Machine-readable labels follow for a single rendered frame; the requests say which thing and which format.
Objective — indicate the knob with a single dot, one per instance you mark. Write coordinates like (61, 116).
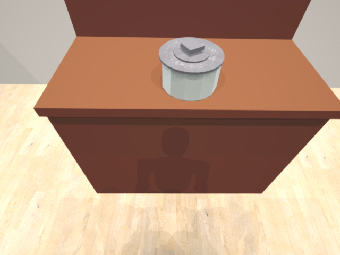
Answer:
(192, 46)

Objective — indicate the lid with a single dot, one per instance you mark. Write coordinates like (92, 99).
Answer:
(177, 59)

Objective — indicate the pot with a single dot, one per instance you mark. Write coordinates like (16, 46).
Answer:
(189, 87)

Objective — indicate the table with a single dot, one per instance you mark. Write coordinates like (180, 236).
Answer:
(128, 135)

